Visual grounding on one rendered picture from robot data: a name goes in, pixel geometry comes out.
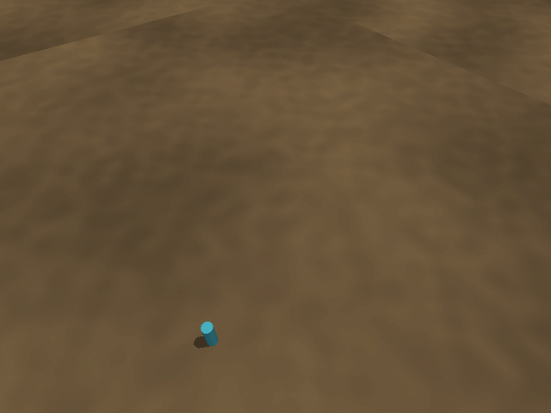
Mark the can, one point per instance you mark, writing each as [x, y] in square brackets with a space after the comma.
[209, 333]

